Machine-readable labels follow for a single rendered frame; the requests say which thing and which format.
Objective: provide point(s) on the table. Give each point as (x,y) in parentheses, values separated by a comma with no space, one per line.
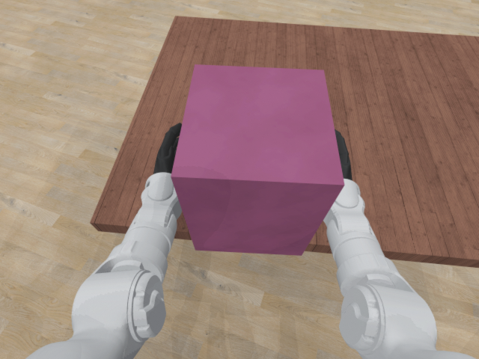
(406,104)

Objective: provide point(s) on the robot left hand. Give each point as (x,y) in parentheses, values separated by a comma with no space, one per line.
(167,151)

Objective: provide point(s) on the robot right upper arm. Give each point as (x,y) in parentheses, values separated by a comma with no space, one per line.
(385,323)

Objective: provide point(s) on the left robot forearm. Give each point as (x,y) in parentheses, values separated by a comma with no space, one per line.
(150,236)

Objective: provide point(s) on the carton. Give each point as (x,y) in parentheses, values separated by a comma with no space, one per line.
(257,166)

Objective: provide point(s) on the robot right hand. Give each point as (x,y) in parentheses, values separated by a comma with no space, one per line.
(344,156)

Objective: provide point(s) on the robot left upper arm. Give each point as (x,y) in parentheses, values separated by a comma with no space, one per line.
(113,315)

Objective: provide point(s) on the right robot forearm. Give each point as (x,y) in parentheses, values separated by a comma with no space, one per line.
(354,246)

